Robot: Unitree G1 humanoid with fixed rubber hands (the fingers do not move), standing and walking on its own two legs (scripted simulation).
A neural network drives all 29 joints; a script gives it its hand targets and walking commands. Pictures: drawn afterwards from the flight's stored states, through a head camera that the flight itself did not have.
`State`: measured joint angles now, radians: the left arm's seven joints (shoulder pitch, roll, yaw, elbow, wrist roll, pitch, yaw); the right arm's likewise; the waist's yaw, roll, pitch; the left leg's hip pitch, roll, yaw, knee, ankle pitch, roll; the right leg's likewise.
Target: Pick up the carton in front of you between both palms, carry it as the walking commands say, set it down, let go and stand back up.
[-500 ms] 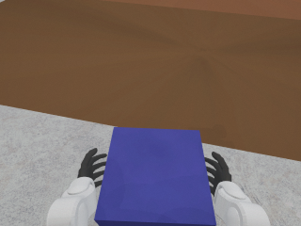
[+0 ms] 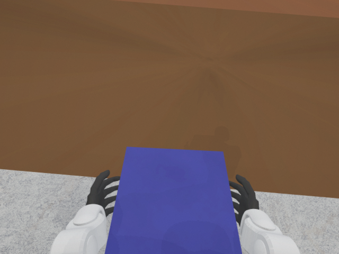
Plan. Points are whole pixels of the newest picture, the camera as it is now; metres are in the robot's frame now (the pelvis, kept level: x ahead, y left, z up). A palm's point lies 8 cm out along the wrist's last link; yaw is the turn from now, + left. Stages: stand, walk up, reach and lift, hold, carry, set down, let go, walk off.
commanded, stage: carry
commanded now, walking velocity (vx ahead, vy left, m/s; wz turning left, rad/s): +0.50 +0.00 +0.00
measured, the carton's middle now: (171, 217) +0.23 -0.01 +0.00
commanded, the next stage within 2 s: none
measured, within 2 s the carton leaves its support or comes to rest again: neither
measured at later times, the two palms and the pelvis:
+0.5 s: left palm (118, 101) +0.56 +0.14 +0.08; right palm (211, 97) +0.59 -0.16 +0.07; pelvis +0.35 -0.04 +0.00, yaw +5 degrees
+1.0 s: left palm (115, 34) +1.01 +0.20 +0.11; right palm (183, 35) +1.00 -0.10 +0.11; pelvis +0.67 +0.04 -0.01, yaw +3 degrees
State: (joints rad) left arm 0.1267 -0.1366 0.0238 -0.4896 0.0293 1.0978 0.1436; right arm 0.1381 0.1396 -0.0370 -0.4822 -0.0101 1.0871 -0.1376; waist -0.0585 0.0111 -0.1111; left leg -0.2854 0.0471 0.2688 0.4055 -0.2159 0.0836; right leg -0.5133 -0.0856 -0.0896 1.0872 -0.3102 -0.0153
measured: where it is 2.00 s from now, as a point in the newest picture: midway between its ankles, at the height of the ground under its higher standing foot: (151, 118)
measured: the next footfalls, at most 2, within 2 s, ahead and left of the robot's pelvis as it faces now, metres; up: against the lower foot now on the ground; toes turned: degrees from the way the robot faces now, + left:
right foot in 0.30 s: +0.42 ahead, -0.11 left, +0.00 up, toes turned -10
left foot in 0.78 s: +0.72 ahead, +0.12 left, +0.00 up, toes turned +14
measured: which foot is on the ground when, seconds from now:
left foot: down 0.00-0.34, up 0.36-0.76, down 0.78-1.00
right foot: up 0.00-0.28, down 0.30-0.82, up 0.84-1.00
